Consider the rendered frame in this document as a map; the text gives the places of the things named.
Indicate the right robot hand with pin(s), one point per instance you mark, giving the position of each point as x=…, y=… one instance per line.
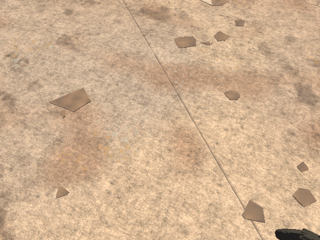
x=296, y=234

